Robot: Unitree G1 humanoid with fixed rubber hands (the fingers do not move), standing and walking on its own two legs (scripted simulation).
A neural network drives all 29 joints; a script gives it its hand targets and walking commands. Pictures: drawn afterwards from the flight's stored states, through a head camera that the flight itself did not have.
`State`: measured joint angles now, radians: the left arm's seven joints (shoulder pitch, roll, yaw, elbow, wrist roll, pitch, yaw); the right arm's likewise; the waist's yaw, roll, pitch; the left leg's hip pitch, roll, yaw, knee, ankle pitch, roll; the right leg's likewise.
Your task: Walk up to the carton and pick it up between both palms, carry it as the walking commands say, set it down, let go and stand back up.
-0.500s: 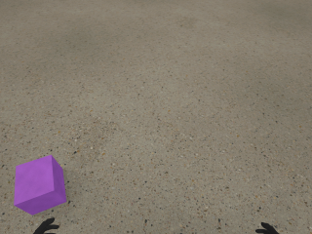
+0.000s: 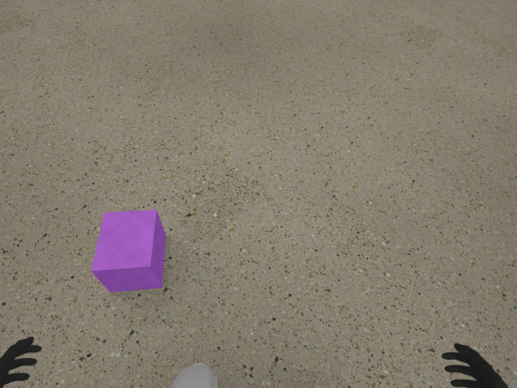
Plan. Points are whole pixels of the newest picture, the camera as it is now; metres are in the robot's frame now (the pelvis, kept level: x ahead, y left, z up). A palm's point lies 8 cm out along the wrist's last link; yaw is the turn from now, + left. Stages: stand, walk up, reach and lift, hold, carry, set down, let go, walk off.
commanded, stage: walk up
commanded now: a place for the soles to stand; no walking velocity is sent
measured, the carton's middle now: (133, 250) +0.63 +0.47 -0.65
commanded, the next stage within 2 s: none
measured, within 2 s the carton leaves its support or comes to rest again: neither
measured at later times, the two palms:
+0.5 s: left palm out of the picture +0.01 +0.42 -0.02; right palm (350, 235) +0.39 -0.17 -0.06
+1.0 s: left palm out of the picture +0.12 +0.47 -0.07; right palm (290, 193) +0.51 -0.06 -0.10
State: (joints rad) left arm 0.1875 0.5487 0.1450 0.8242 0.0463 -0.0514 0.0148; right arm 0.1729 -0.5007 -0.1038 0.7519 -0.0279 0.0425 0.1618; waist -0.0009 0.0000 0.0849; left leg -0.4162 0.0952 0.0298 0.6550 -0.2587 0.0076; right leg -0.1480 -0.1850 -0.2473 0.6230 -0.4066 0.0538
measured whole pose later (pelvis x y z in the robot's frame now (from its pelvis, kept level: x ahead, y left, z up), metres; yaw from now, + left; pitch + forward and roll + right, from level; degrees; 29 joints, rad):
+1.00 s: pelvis +0.24 +0.15 -0.02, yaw +37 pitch -2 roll +1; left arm 0.31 0.47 0.05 0.64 0.03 -0.08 0.02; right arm 0.30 -0.49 -0.07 0.64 0.00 0.01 0.00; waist 0.01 0.03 0.10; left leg -0.48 -0.08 -0.09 1.09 -0.55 0.02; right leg -0.43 -0.11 -0.08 0.83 -0.36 -0.01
